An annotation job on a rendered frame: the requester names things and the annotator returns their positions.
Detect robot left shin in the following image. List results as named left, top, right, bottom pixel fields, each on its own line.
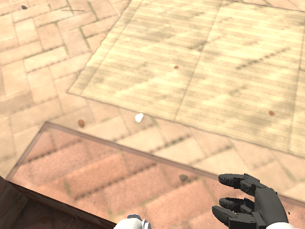
left=127, top=214, right=143, bottom=221

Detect left robot thigh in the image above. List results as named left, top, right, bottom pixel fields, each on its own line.
left=113, top=218, right=152, bottom=229

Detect right robot hand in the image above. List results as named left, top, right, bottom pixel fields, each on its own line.
left=212, top=174, right=290, bottom=229

